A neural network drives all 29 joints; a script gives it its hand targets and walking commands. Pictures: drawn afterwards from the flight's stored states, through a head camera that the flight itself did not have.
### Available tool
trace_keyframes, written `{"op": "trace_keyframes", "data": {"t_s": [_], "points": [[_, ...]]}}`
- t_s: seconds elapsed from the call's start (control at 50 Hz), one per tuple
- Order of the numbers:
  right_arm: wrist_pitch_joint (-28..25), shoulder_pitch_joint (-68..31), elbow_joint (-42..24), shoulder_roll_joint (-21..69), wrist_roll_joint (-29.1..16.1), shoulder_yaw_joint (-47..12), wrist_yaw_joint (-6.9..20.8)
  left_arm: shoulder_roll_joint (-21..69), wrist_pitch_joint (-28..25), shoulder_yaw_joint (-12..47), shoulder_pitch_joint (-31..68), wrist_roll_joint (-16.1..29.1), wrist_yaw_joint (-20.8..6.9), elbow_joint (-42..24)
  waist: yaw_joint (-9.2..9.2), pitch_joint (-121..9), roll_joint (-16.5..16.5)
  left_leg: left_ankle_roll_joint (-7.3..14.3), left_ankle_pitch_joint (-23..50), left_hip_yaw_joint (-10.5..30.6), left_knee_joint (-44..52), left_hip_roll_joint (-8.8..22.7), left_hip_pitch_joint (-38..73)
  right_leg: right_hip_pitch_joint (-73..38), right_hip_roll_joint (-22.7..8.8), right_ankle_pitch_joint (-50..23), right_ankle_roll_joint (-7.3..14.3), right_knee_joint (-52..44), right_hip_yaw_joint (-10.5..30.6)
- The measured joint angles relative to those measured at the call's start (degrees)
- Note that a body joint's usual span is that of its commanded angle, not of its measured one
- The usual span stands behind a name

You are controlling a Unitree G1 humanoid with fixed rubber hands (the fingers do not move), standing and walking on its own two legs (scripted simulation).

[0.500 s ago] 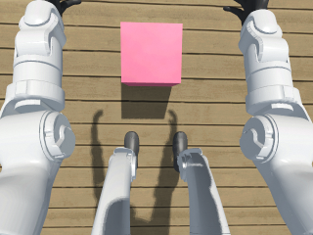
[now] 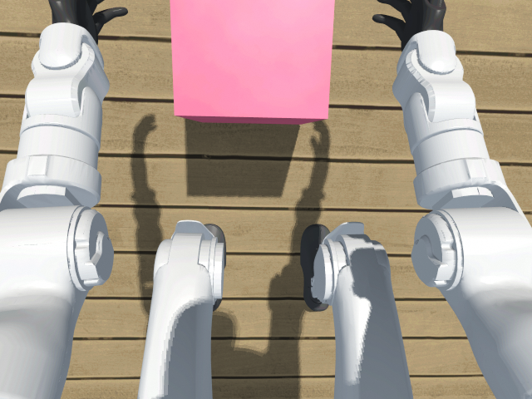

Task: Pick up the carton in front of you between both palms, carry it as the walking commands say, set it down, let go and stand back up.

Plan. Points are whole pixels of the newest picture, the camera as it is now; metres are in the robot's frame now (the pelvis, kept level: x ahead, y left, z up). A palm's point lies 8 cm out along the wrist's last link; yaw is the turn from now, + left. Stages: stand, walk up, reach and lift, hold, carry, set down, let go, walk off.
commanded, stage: reach and lift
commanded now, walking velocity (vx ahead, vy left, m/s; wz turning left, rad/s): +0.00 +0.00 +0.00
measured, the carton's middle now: (252, 59) +0.54 +0.04 -0.34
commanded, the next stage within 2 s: none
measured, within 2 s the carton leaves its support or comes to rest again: leaves its support in 1.24 s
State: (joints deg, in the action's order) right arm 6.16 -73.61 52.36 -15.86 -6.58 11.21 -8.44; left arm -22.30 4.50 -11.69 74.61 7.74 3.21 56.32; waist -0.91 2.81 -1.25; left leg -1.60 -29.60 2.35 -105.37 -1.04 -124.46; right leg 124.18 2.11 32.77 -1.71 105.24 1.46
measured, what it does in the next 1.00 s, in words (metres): lowers itself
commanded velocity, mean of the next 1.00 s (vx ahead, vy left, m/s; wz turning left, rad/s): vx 0.00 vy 0.00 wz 0.00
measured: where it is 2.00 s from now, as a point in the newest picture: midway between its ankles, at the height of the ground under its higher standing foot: (264, 282)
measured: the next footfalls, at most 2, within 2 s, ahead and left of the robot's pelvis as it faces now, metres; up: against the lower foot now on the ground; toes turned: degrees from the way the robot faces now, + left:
none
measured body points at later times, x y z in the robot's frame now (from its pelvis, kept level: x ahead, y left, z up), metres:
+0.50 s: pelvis -0.03 +0.01 -0.10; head +0.36 +0.02 +0.11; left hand +0.56 +0.21 -0.28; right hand +0.56 -0.15 -0.28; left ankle +0.07 +0.13 -0.43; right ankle +0.08 -0.13 -0.43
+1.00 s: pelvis -0.04 +0.00 -0.10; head +0.35 +0.02 +0.11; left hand +0.55 +0.19 -0.28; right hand +0.56 -0.12 -0.28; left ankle +0.07 +0.13 -0.43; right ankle +0.08 -0.13 -0.43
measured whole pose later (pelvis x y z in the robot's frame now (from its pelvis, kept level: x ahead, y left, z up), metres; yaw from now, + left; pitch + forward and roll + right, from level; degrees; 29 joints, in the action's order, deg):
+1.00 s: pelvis -0.04 +0.00 -0.10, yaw +0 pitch +34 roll -1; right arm 8.3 -94.9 64.8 -16.0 -3.7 12.7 -7.7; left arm -21.7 7.5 -9.3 96.1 6.2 4.3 68.0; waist -1.2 29.2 -1.0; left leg -1.7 -34.5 2.1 -127.3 -1.5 -126.7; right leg 126.6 3.0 33.9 -2.9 126.5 1.9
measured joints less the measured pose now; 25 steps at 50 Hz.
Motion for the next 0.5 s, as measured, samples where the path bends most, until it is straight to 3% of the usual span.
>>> {"op": "trace_keyframes", "data": {"t_s": [0.08,0.32,0.5], "points": [[1.41,-4.75,2.67,-1.83,-2.23,-1.81,-0.31,-1.47,1.67,2.32,5.36,2.22,0.60,2.78,-0.08,5.67,0.11,-0.06,-3.73,-0.03,-7.43,-0.21,-2.53,2.59,0.13,0.15,-0.59,6.81,0.09],[1.45,-19.88,14.34,-5.09,-4.24,-3.13,1.26,-4.53,1.89,6.71,20.35,4.22,0.80,14.73,0.12,22.82,0.72,0.60,-1.87,-0.37,-18.08,-0.34,-4.33,3.88,0.86,-1.88,-2.01,16.80,0.56],[-0.50,-20.82,15.18,-6.24,-4.69,-4.83,2.12,-3.34,0.51,7.43,21.89,4.58,1.15,14.66,0.07,25.76,1.18,1.05,-5.13,-0.93,-21.73,-0.45,-2.94,2.38,0.70,1.62,-2.44,20.60,1.07]]}}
